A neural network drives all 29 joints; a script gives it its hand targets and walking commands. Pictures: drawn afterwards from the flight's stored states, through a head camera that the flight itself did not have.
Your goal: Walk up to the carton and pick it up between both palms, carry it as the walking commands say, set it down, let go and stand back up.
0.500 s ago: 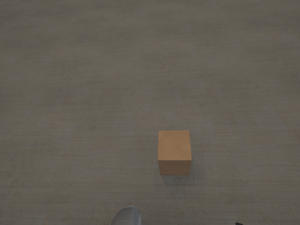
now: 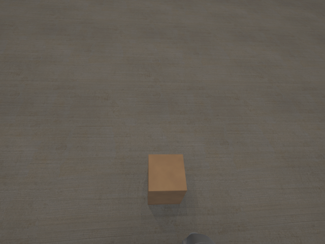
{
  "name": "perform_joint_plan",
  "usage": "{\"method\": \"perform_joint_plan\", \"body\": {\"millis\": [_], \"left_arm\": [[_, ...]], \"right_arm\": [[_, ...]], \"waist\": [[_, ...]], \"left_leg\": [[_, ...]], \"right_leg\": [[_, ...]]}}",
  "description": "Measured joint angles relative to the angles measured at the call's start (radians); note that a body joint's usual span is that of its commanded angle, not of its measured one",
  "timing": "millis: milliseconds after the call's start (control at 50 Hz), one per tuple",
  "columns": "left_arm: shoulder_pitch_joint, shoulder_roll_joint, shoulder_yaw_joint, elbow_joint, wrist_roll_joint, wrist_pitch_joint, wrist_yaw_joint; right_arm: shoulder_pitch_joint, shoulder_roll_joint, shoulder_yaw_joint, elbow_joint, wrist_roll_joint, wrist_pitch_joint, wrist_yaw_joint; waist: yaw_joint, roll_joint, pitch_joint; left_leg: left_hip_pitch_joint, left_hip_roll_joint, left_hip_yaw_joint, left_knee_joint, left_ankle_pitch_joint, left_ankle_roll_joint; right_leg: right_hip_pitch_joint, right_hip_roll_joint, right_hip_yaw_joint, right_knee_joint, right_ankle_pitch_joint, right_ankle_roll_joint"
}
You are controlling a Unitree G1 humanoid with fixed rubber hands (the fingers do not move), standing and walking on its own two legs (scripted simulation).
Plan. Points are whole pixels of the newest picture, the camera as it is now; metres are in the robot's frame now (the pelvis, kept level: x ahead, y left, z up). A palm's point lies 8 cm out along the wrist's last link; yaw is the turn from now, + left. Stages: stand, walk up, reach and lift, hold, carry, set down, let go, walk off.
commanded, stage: walk up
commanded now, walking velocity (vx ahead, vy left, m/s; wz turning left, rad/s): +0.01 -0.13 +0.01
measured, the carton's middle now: (164, 180) +0.52 -0.07 -0.65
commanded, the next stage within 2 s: none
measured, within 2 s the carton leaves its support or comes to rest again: neither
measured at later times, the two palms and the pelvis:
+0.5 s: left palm out of the picture -0.01 +0.10 -0.12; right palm out of the picture -0.03 -0.33 -0.17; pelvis -0.01 -0.12 +0.00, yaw +2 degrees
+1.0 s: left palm out of the picture -0.09 +0.01 -0.13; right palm out of the picture +0.01 -0.44 -0.17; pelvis -0.06 -0.21 -0.01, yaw +1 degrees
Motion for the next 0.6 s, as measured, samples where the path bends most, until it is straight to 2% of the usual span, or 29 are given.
{"method": "perform_joint_plan", "body": {"millis": [120,140,160,200,220,260,300,380,420,520,560,600], "left_arm": [[0.003,-0.023,-0.009,-0.009,0.025,0.032,-0.002],[0.009,-0.026,-0.009,-0.006,0.027,0.032,-0.003],[0.012,-0.035,-0.010,-0.003,0.031,0.028,-0.003],[0.022,-0.039,-0.014,-0.003,0.033,0.017,0.004],[0.025,-0.039,-0.015,-0.003,0.032,0.012,0.009],[0.030,-0.046,-0.022,0.004,0.026,-0.003,0.017],[0.045,-0.067,-0.034,0.002,0.015,-0.021,0.022],[0.074,-0.115,-0.050,0.027,0.002,-0.042,0.028],[0.088,-0.125,-0.044,0.043,-0.002,-0.041,0.044],[0.128,-0.129,-0.044,0.064,0.001,-0.042,0.044],[0.143,-0.130,-0.038,0.072,0.003,-0.039,0.041],[0.157,-0.126,-0.030,0.081,0.003,-0.033,0.036]], "right_arm": [[-0.022,-0.011,-0.011,-0.019,-0.005,0.049,-0.007],[-0.033,-0.023,-0.016,-0.024,-0.004,0.058,-0.008],[-0.046,-0.040,-0.019,-0.029,-0.003,0.067,-0.008],[-0.066,-0.057,-0.022,-0.041,-0.003,0.086,-0.010],[-0.075,-0.060,-0.023,-0.045,-0.003,0.092,-0.012],[-0.092,-0.067,-0.021,-0.039,-0.002,0.099,-0.007],[-0.104,-0.073,-0.022,-0.028,0.002,0.109,0.001],[-0.096,-0.069,-0.022,0.000,0.013,0.125,0.004],[-0.079,-0.060,-0.021,0.018,0.015,0.132,0.001],[-0.040,-0.033,-0.027,0.056,0.018,0.134,-0.008],[-0.027,-0.024,-0.032,0.060,0.020,0.129,-0.007],[-0.006,-0.019,-0.037,0.054,0.027,0.118,-0.001]], "waist": [[-0.007,0.055,-0.015],[-0.006,0.075,-0.021],[-0.008,0.107,-0.021],[-0.009,0.127,-0.034],[-0.003,0.124,-0.040],[0.018,0.120,-0.051],[0.031,0.125,-0.062],[0.032,0.138,-0.082],[0.033,0.137,-0.091],[0.045,0.117,-0.105],[0.047,0.102,-0.106],[0.056,0.080,-0.110]], "left_leg": [[-0.048,0.018,0.004,0.097,-0.047,-0.037],[-0.061,0.030,0.002,0.120,-0.057,-0.046],[-0.072,0.049,-0.012,0.145,-0.071,-0.041],[-0.124,0.036,-0.050,0.265,-0.219,-0.030],[-0.151,0.022,-0.062,0.340,-0.261,-0.028],[-0.171,-0.004,-0.088,0.415,-0.252,-0.023],[-0.163,-0.025,-0.122,0.413,-0.209,-0.010],[-0.119,-0.041,-0.161,0.389,-0.143,-0.004],[-0.091,-0.047,-0.166,0.376,-0.130,-0.004],[-0.029,-0.060,-0.152,0.336,-0.139,-0.009],[-0.020,-0.062,-0.135,0.338,-0.163,-0.007],[-0.016,-0.067,-0.101,0.352,-0.175,-0.007]], "right_leg": [[0.087,0.043,-0.068,-0.131,-0.040,-0.009],[0.103,0.055,-0.074,-0.166,0.003,-0.035],[0.110,0.075,-0.088,-0.178,0.026,-0.072],[0.116,0.081,-0.105,-0.194,0.034,-0.126],[0.121,0.078,-0.109,-0.210,0.038,-0.141],[0.140,0.078,-0.110,-0.257,0.060,-0.151],[0.160,0.085,-0.111,-0.309,0.088,-0.150],[0.190,0.107,-0.127,-0.383,0.123,-0.155],[0.198,0.115,-0.137,-0.402,0.130,-0.159],[0.203,0.132,-0.145,-0.439,0.145,-0.147],[0.209,0.137,-0.145,-0.466,0.156,-0.128],[0.220,0.136,-0.139,-0.504,0.168,-0.066]]}}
